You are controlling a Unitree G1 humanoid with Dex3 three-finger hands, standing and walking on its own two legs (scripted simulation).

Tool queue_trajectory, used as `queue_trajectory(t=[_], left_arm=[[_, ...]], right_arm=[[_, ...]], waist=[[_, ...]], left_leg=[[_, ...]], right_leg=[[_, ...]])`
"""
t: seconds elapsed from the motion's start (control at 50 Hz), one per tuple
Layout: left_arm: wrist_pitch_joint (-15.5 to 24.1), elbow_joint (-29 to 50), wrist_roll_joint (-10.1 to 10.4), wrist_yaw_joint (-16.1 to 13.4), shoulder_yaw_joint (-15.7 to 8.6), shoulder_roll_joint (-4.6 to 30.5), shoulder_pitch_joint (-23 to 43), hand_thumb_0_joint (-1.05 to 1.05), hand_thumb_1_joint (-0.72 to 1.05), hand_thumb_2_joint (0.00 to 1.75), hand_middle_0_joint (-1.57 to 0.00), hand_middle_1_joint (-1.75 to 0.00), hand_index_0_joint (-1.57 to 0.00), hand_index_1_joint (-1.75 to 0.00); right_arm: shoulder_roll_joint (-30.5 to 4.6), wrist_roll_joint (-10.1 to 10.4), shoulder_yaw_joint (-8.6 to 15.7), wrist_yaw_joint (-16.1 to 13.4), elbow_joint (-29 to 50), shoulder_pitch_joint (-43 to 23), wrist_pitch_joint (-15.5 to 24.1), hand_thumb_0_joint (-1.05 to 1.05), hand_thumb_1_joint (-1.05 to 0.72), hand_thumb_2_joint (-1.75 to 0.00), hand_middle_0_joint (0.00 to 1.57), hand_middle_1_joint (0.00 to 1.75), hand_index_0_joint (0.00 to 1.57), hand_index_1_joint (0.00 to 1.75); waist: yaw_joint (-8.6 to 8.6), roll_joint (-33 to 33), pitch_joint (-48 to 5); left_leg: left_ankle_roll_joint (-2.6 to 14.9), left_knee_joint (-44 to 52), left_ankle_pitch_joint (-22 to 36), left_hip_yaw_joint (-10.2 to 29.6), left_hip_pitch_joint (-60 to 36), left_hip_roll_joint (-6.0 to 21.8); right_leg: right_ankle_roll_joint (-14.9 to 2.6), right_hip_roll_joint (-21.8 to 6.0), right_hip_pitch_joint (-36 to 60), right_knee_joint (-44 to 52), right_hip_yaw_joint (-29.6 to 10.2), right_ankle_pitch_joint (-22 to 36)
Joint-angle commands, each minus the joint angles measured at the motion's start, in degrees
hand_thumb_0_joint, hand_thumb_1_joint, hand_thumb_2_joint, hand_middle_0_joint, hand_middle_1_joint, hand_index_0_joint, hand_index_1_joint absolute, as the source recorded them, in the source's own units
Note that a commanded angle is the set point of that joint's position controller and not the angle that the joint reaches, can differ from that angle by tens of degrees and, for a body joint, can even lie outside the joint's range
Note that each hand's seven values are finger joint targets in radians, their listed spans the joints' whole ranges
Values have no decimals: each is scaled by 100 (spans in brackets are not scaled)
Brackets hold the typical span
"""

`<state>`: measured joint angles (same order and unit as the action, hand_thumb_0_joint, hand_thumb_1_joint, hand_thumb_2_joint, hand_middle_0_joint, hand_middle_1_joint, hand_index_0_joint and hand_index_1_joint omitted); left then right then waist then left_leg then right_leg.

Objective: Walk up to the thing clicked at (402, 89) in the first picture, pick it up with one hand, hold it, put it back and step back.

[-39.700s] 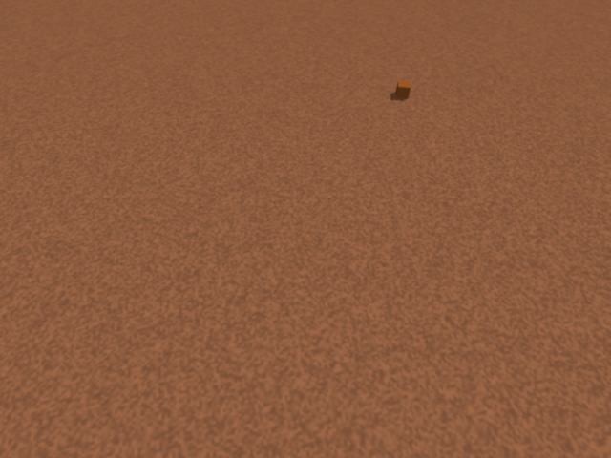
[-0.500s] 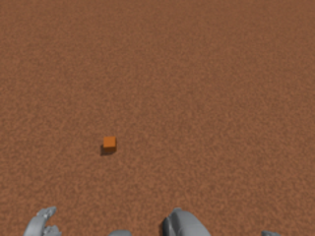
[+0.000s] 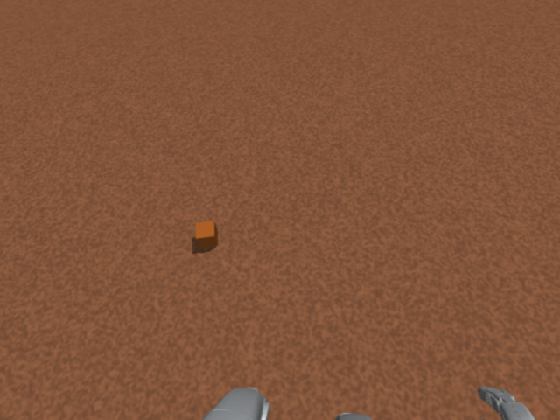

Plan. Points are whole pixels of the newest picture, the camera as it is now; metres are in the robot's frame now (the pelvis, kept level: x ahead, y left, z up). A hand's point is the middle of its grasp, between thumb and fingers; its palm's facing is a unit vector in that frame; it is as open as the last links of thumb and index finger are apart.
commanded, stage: step back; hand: left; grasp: from above
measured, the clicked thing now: (207, 234) +0.82 +0.36 -0.73
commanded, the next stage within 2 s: stand in 1.58 s
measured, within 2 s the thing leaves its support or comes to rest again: neither
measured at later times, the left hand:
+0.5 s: hand out of the picture -0.10 +0.24 -0.15, palm faces -0.01 -0.91 -0.42, open 7.4 cm
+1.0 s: hand out of the picture -0.18 +0.28 -0.14, palm faces +0.06 -0.92 -0.39, open 7.4 cm
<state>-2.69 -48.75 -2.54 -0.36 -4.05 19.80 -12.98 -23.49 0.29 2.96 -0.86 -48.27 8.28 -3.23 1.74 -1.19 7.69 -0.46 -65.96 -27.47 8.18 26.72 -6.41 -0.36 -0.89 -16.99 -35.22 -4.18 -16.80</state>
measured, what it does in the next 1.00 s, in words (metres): walks backwards: left foot, then right foot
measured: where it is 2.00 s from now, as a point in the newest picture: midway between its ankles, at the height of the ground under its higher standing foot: outside the picture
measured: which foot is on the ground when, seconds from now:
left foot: up 0.00-0.12, down 0.14-0.48, up 0.50-0.78, down 0.80-1.00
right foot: down 0.00-0.16, up 0.18-0.44, down 0.46-0.84, up 0.86-1.00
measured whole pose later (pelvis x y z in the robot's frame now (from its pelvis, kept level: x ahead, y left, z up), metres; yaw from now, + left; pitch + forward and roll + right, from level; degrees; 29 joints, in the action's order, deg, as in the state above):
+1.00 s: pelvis -0.21 -0.01 +0.01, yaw +5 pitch -3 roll +0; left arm -0.1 -55.3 -1.5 1.0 -4.0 24.5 -13.9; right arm -20.2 -2.3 3.4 1.6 -54.8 17.0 2.0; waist -0.7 2.4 3.8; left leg 0.5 -28.0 -16.9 1.7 8.2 -0.7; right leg -1.0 -0.9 -22.9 -51.4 -1.0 -25.1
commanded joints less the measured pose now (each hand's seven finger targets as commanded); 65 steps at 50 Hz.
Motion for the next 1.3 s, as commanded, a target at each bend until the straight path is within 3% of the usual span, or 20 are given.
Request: queue_trajectory(t=[0.0,0.1,0.12,0.16,0.18,0.24,0.4,0.46,0.48,0.5,0.56,0.7,0.78,0.82,0.86,0.92,1.04,1.12,1.18,1.28], left_arm=[[183,712,-37,-219,-421,1537,249,0,90,90,-20,-30,-20,-30],[6,833,164,-186,-348,1573,329,0,90,90,-20,-30,-20,-30],[-16,890,167,-164,-255,1400,291,0,90,90,-20,-30,-20,-30],[-5,938,201,-248,-278,1358,621,0,90,90,-20,-30,-20,-30],[-5,898,147,-270,-294,1470,791,0,90,90,-20,-30,-20,-30],[8,564,243,-163,-304,1412,241,0,90,90,-20,-30,-20,-30],[384,129,133,-151,-207,1125,-241,0,90,90,-20,-30,-20,-30],[479,37,-37,-169,-450,2039,-120,0,90,90,-20,-30,-20,-30],[472,235,-52,-178,-523,2382,323,0,90,90,-20,-30,-20,-30],[479,275,-11,-181,-501,2308,653,0,90,90,-20,-30,-20,-30],[533,240,31,-169,-379,1664,960,0,90,90,-20,-30,-20,-30],[543,-80,-32,-23,-483,1851,4,0,90,90,-20,-30,-20,-30],[420,-6,46,41,-285,1666,220,0,90,90,-20,-30,-20,-30],[437,237,140,60,-50,973,348,0,90,90,-20,-30,-20,-30],[466,179,74,28,-257,1693,947,0,90,90,-20,-30,-20,-30],[524,-35,140,79,-205,1477,283,0,90,90,-20,-30,-20,-30],[537,-147,173,130,-177,1219,359,0,90,90,-20,-30,-20,-30],[609,-546,143,-16,-277,1390,-270,0,90,90,-20,-30,-20,-30],[620,-261,72,-61,-352,2047,490,0,90,90,-20,-30,-20,-30],[634,-362,100,-64,-295,1691,675,0,90,90,-20,-30,-20,-30]], right_arm=[[-814,-39,195,-122,450,26,161,0,-90,-90,20,30,20,30],[-786,-181,310,-94,176,751,244,0,-90,-90,20,30,20,30],[-1072,-240,423,-94,168,689,237,0,-90,-90,20,30,20,30],[-1966,-250,550,-7,400,301,181,0,-90,-90,20,30,20,30],[-1981,-275,582,-45,439,-17,233,0,-90,-90,20,30,20,30],[-1197,-294,313,-67,549,-462,217,0,-90,-90,20,30,20,30],[-1211,-186,321,17,341,-132,78,0,-90,-90,20,30,20,30],[-590,-160,134,17,405,183,49,0,-90,-90,20,30,20,30],[-916,-203,252,-56,400,-207,11,0,-90,-90,20,30,20,30],[-1168,-186,381,-34,299,-254,9,0,-90,-90,20,30,20,30],[-1050,-95,317,65,-53,197,77,0,-90,-90,20,30,20,30],[-953,-268,307,216,11,-90,353,0,-90,-90,20,30,20,30],[-903,-242,398,207,-395,659,512,0,-90,-90,20,30,20,30],[-1562,-345,602,137,-444,1177,568,0,-90,-90,20,30,20,30],[-1816,-270,626,129,-381,1015,560,0,-90,-90,20,30,20,30],[-1216,-246,424,84,-221,605,643,0,-90,-90,20,30,20,30],[-1139,-205,354,67,-156,444,571,0,-90,-90,20,30,20,30],[-709,-84,163,46,-90,267,395,0,-90,-90,20,30,20,30],[-898,-128,251,-44,-368,828,249,0,-90,-90,20,30,20,30],[-857,-137,192,8,-678,814,284,0,-90,-90,20,30,20,30]], waist=[[89,1135,-739],[-109,1228,-1425],[-66,664,-1446],[-327,-1284,-1235],[-316,-1347,-916],[82,-707,-873],[-33,-839,-1402],[-129,1227,-913],[161,1055,-665],[42,1065,-195],[-281,581,-104],[319,1205,-208],[-151,793,-650],[-455,-1254,-953],[-580,-422,-30],[-227,-496,-184],[-256,-1079,-288],[150,-174,-743],[-78,903,-698],[-100,920,-738]], left_leg=[[-51,1258,-268,-177,173,250],[104,4782,1722,-757,-1301,489],[285,4544,2611,116,-1948,1016],[1722,4596,3600,2069,-1389,2923],[1963,4728,3490,2285,-606,3141],[1383,4081,4286,407,-1122,1966],[1021,3049,3141,164,-2171,1680],[204,1728,-457,-101,798,259],[55,1052,-590,406,44,587],[49,578,-343,500,-396,720],[-33,376,555,262,-41,250],[-92,2678,-308,-438,80,586],[181,4571,844,-920,-1874,379],[890,5289,-833,2224,-3373,2130],[1600,5543,-1689,2730,-1821,2745],[1105,5022,956,1037,-2368,1947],[961,4457,2556,73,-1250,1688],[501,2947,1433,-350,-340,1170],[113,1204,-983,-235,-737,614],[109,1673,-177,-264,-557,779]], right_leg=[[-1017,-1079,1132,593,-800,2977],[-694,-985,1360,-486,-713,3178],[-389,-692,367,-712,-565,2085],[13,423,-732,-2593,57,-2074],[-5,231,-392,-3259,-434,-2110],[-40,616,-706,-3679,-433,-1395],[7,198,423,1514,387,-245],[-489,-1324,1478,1751,-2341,-118],[-1423,-2339,-299,2018,-2983,-955],[-1496,-2368,-1278,2301,-3034,-1654],[-898,-1143,-292,1657,-1038,-322],[-1010,-1358,941,1831,-1363,-2203],[-654,-849,276,820,-359,-883],[-84,243,-2061,-1465,642,-1339],[-153,-149,-1928,-2124,-80,-1451],[-107,-208,-1880,-1787,49,-803],[-18,-64,-174,-311,565,-177],[-70,0,1676,947,405,948],[-1288,-2165,7,2074,-2772,-1464],[-795,-1385,288,1592,-1359,-457]])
